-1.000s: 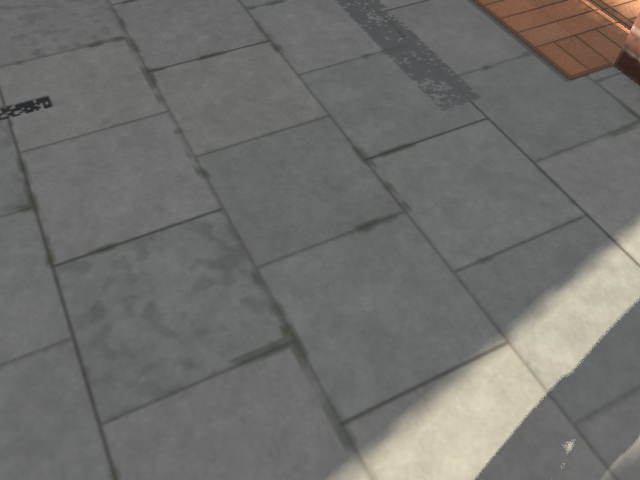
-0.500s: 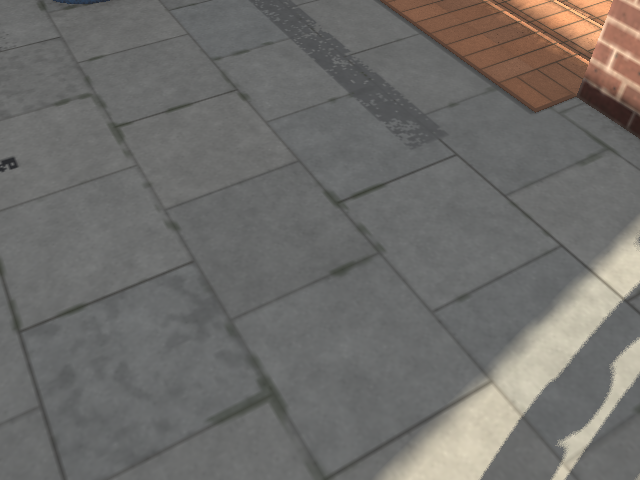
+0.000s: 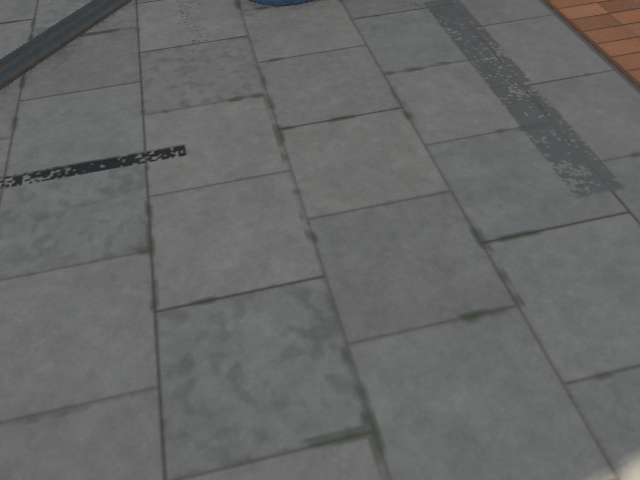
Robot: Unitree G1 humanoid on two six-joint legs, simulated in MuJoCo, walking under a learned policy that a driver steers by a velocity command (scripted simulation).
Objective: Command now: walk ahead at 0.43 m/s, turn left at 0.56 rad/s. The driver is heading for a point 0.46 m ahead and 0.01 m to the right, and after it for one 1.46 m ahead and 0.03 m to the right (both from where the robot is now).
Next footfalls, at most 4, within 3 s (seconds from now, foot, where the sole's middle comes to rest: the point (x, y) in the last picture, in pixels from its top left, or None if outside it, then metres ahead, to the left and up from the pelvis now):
0.36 left None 0.31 0.16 -0.78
0.84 right None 0.53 0.00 -0.78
1.36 left None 0.51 0.18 -0.78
1.80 right None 0.44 -0.01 -0.78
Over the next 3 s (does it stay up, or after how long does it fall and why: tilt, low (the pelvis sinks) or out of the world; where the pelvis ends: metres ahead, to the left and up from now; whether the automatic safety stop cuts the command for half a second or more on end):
stays up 0.38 0.07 0.00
